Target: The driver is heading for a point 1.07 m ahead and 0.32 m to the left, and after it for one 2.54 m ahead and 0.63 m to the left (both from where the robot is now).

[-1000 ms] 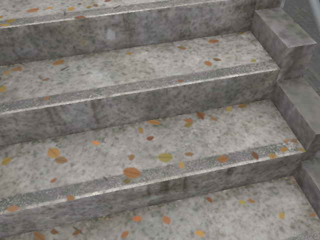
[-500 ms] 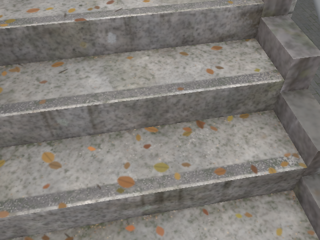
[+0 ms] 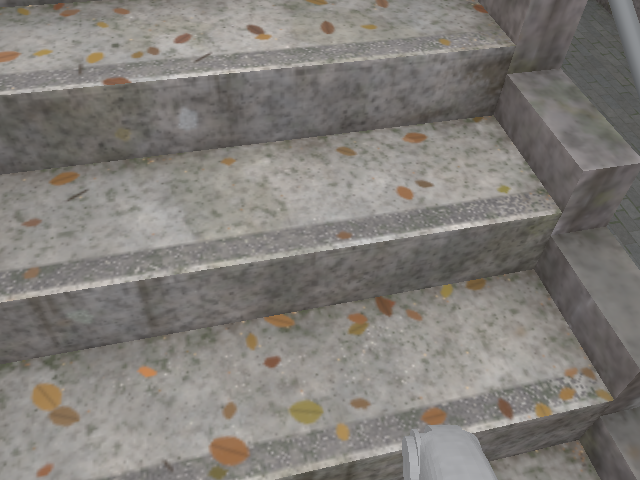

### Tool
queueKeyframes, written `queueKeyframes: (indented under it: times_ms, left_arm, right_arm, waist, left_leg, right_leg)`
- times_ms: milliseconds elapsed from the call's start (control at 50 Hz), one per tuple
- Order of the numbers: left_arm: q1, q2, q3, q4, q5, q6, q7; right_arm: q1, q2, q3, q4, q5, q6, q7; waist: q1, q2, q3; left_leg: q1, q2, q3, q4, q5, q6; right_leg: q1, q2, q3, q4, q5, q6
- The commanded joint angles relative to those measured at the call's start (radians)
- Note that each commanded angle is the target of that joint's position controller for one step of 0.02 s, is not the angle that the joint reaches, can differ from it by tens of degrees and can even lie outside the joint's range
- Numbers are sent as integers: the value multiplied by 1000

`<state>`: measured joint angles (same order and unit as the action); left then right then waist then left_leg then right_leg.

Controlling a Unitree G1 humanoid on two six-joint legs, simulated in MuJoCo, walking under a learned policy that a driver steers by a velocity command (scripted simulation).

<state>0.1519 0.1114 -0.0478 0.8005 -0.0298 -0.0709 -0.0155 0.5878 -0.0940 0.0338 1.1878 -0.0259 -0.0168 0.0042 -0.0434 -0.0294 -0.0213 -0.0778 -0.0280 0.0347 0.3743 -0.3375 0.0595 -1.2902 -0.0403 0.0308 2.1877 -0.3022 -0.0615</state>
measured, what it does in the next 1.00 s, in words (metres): climbs: right foot 0.16 m higher, then left foot 0.16 m higher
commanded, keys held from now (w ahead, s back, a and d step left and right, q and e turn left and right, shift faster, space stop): w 0.82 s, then w+q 0.18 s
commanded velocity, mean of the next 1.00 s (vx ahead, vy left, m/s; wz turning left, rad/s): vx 0.49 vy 0.00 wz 0.03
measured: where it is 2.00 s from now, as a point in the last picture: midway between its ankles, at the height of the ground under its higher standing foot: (189, 48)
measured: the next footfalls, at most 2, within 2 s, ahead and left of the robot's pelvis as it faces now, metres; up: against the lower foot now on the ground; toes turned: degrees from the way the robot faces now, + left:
right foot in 0.16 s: +0.27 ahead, -0.10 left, +0.16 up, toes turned -5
left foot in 0.68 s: +0.52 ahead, +0.12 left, +0.32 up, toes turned +8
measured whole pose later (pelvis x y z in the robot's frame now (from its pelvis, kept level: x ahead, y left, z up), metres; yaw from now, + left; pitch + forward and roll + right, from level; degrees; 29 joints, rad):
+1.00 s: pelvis +0.52 +0.05 +0.31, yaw +3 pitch +3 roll -2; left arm 0.00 0.12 -0.07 0.77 0.00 -0.08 -0.02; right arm 0.58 -0.11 0.06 1.20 -0.05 -0.05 0.06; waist -0.05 -0.01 -0.14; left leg -0.28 -0.01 0.09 0.59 -0.37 0.08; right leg -1.27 -0.07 0.08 1.98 0.05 -0.13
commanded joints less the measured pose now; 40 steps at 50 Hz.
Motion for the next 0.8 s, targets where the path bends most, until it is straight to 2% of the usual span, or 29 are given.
queueKeyframes:
  times_ms: [20,60,80,100,120,140,160,180,200,220,240,260,300,360,380,420,460,540,560,600,640,660,680,700,720,740,760,780,800]
  left_arm:
    - [-253,-18,-59,-236,20,-27,-10]
    - [-420,-12,-90,-329,28,-36,-5]
    - [-418,15,-82,-322,23,-34,4]
    - [-353,22,-72,-328,10,-47,11]
    - [-237,111,-29,-296,13,-47,7]
    - [-84,165,2,-257,13,-38,-9]
    - [69,225,29,-198,22,-31,-25]
    - [275,310,66,-64,60,-20,-33]
    - [469,375,93,59,82,20,0]
    - [449,276,75,114,86,22,28]
    - [347,154,44,177,63,14,15]
    - [298,77,23,235,53,2,-2]
    - [196,-86,-16,288,75,-8,-30]
    - [72,-28,-11,256,92,-3,-43]
    - [113,0,-14,271,105,-12,-47]
    - [173,34,-24,301,96,-22,-45]
    - [261,68,-17,332,61,-20,-34]
    - [489,147,11,368,36,1,44]
    - [532,174,31,377,29,7,59]
    - [539,158,36,373,25,36,60]
    - [506,184,36,352,51,37,41]
    - [535,199,36,354,60,30,37]
    - [496,222,40,344,57,24,35]
    - [378,244,46,300,65,7,30]
    - [371,134,39,269,46,-20,8]
    - [259,98,42,256,60,-49,-22]
    - [167,62,51,197,42,-71,-58]
    - [48,40,34,109,23,-70,-69]
    - [-3,23,23,48,25,-60,-60]
  right_arm:
    - [-12,-100,8,-59,24,-3,-33]
    - [87,-146,-3,-41,64,-15,-70]
    - [82,-168,-2,-48,66,-32,-69]
    - [123,-219,-7,-32,61,-49,-62]
    - [116,-284,-17,-38,35,-53,-58]
    - [76,-347,-39,-42,19,-32,-59]
    - [-12,-353,-53,-69,11,-22,-67]
    - [21,-249,-44,-112,3,-49,-49]
    - [-63,-143,-36,-125,-12,-92,1]
    - [-135,-109,-47,-157,6,-130,57]
    - [-327,-70,-37,-269,41,-136,77]
    - [-464,-18,-11,-370,41,-127,68]
    - [-372,40,28,-404,32,-94,57]
    - [-271,28,58,-394,62,-61,42]
    - [-315,26,61,-394,57,-47,23]
    - [-393,32,76,-429,33,-26,2]
    - [-523,21,91,-496,22,-33,1]
    - [-792,-10,111,-600,25,-59,8]
    - [-834,-4,105,-610,18,-65,12]
    - [-838,34,112,-582,28,-61,37]
    - [-805,-7,88,-576,44,-79,53]
    - [-723,-46,64,-559,53,-84,48]
    - [-575,-84,39,-524,55,-88,44]
    - [-310,-178,3,-445,26,-88,43]
    - [-148,-297,-46,-373,0,-59,22]
    - [-27,-364,-73,-307,-18,-26,-11]
    - [-101,-285,-52,-272,-19,-26,-26]
    - [-185,-149,-13,-244,-16,-38,-3]
    - [-237,-45,11,-206,-18,-50,21]
  waist:
    - [33,93,177]
    - [-14,86,108]
    - [-8,65,35]
    - [55,233,-101]
    - [124,318,-173]
    - [225,441,-241]
    - [301,438,-301]
    - [281,120,-447]
    - [308,-282,-505]
    - [272,-203,-425]
    - [191,-116,-140]
    - [129,-22,21]
    - [-12,101,66]
    - [-106,56,89]
    - [-82,17,75]
    - [-68,-47,94]
    - [-29,-56,103]
    - [100,-69,28]
    - [118,-87,10]
    - [114,-68,-33]
    - [41,-139,-38]
    - [0,-227,-89]
    - [-97,-261,-173]
    - [-212,-225,-289]
    - [-204,118,-411]
    - [-239,270,-441]
    - [-163,206,-280]
    - [-91,157,-107]
    - [-19,70,13]
  left_leg:
    - [-273,174,-121,-254,152,73]
    - [-344,217,-138,-451,366,99]
    - [-373,181,-89,-457,675,95]
    - [-235,223,-81,-334,1368,128]
    - [13,244,-56,-167,1857,127]
    - [256,285,-78,4,2026,133]
    - [288,298,-80,206,2031,130]
    - [-96,185,-93,539,1724,122]
    - [-428,-88,-222,977,279,96]
    - [-632,-121,-449,1470,143,110]
    - [-863,-81,-372,1645,140,143]
    - [-965,-55,-288,1769,149,166]
    - [-1011,-27,-294,1937,235,204]
    - [-1053,5,-250,1694,291,151]
    - [-1074,-14,-178,1799,325,116]
    - [-1169,0,-133,1860,364,76]
    - [-1219,31,-105,1682,365,61]
    - [-1228,165,85,1353,198,-12]
    - [-1265,189,53,1303,138,-11]
    - [-1085,156,131,1147,29,20]
    - [-754,37,243,961,-165,71]
    - [-630,-29,249,856,-259,93]
    - [-493,-24,141,748,-244,126]
    - [-208,100,-135,673,-144,190]
    - [94,266,-638,273,-415,298]
    - [186,414,-1127,-162,-564,352]
    - [53,410,-1108,-157,-535,272]
    - [-125,387,-901,-93,-467,221]
    - [-296,359,-669,-31,-334,170]
  right_leg:
    - [-65,-63,-109,-282,106,34]
    - [266,-83,-243,-649,109,37]
    - [564,-24,-331,-829,98,21]
    - [764,75,-360,-837,17,3]
    - [759,124,-334,-920,-118,-31]
    - [745,134,-258,-1097,-177,-65]
    - [861,97,-93,-1227,-182,-124]
    - [1252,-121,387,-1391,-248,-263]
    - [1491,-316,999,-1891,-288,-383]
    - [1422,-355,1121,-1963,-428,-309]
    - [1226,-317,883,-1921,-478,-230]
    - [1035,-298,655,-1872,-381,-184]
    - [863,-175,271,-1795,-19,-66]
    - [736,-107,-59,-1853,90,-14]
    - [712,-117,-69,-1889,118,-47]
    - [690,-120,-57,-1918,74,-67]
    - [734,-110,-56,-1950,9,-41]
    - [1053,-217,112,-2132,100,-123]
    - [1224,-260,124,-2132,196,-123]
    - [1307,-254,14,-2115,421,-119]
    - [1220,-228,-67,-2025,1053,-124]
    - [1290,-234,-56,-1927,1423,-135]
    - [1345,-247,-50,-1771,1629,-134]
    - [1169,-215,-59,-1512,1663,-123]
    - [802,-36,-56,-1195,1163,-69]
    - [560,110,98,-704,216,-32]
    - [396,96,284,-381,183,-49]
    - [281,72,232,-264,199,-79]
    - [247,38,171,-203,239,-107]
Keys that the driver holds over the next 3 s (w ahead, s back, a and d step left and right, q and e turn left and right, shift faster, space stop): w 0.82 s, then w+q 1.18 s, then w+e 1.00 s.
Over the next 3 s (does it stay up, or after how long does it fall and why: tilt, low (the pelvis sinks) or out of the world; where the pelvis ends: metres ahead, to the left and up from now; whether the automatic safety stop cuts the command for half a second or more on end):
stays up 1.54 0.55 0.93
